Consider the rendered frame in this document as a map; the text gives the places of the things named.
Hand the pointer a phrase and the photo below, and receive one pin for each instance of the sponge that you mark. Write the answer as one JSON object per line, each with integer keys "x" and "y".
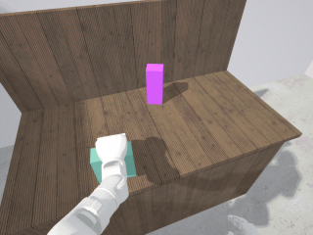
{"x": 96, "y": 163}

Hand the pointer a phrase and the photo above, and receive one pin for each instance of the robot left upper arm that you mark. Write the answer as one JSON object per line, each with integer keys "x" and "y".
{"x": 74, "y": 226}

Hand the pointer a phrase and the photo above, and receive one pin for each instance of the robot left hand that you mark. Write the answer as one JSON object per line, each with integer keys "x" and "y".
{"x": 112, "y": 146}

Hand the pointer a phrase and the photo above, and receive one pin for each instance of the table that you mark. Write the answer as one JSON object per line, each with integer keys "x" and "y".
{"x": 79, "y": 73}

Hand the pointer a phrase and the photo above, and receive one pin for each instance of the robot right hand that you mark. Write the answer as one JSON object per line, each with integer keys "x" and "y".
{"x": 241, "y": 223}

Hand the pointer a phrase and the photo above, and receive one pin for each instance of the left robot forearm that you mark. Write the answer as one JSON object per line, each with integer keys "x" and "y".
{"x": 96, "y": 210}

